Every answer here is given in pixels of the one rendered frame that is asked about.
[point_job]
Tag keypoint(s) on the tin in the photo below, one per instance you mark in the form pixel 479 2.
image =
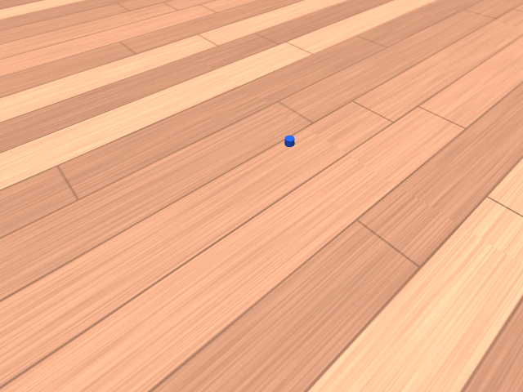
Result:
pixel 289 141

